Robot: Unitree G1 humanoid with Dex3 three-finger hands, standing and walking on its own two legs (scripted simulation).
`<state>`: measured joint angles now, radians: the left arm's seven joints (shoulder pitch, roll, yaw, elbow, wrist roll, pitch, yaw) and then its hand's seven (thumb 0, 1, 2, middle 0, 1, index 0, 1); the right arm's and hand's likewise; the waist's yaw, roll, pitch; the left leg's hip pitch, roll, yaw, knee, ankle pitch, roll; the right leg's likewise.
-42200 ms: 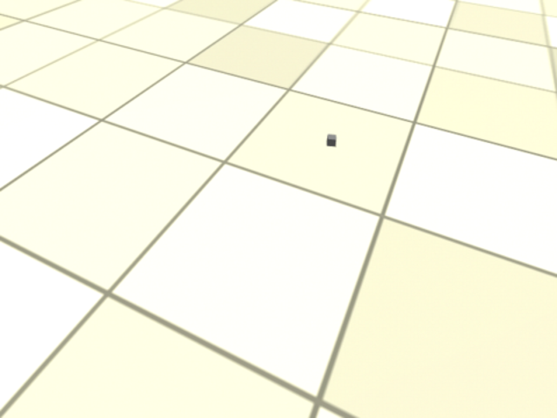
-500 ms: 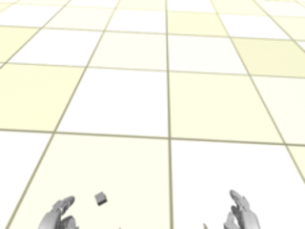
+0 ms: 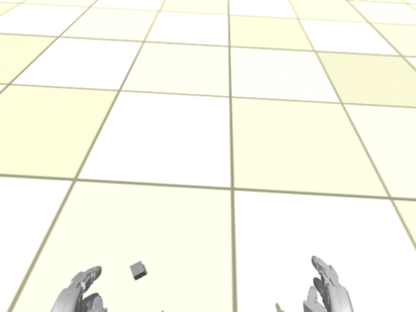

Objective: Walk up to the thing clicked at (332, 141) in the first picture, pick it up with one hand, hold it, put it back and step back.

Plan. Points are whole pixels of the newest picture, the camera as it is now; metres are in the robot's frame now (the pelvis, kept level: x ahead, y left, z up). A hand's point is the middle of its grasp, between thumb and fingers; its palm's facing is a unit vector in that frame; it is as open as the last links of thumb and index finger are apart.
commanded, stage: home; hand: left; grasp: from above
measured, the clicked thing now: (138, 270) +0.45 +0.27 -0.69
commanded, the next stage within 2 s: stand in 0.72 s
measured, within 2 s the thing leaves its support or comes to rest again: neither
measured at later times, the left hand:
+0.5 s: hand out of the picture +0.16 +0.18 -0.05, palm faces +0.05 -0.98 -0.20, open 7.4 cm
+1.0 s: hand out of the picture +0.14 +0.22 -0.09, palm faces +0.01 -0.94 -0.34, open 7.4 cm
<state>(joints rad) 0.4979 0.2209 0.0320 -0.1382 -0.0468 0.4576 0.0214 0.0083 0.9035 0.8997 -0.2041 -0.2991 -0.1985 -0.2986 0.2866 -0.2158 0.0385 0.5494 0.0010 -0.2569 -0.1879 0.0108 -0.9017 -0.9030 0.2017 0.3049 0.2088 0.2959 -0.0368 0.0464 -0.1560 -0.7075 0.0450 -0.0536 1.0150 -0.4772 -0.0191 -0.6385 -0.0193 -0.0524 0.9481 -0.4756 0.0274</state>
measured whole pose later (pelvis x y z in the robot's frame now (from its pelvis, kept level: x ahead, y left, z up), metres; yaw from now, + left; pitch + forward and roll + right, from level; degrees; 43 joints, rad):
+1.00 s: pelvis -0.01 +0.00 +0.02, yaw +0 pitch +2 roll +0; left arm 0.23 0.29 0.02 0.50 0.06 0.11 0.03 0.01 0.90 0.90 -0.21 -0.30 -0.20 -0.30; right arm 0.18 -0.29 -0.01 0.79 -0.07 -0.06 -0.02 0.01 -0.90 -0.90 0.20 0.31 0.21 0.30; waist 0.02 -0.01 0.01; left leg -0.49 0.01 -0.01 0.86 -0.40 -0.01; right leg -0.47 -0.06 -0.01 0.87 -0.44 0.03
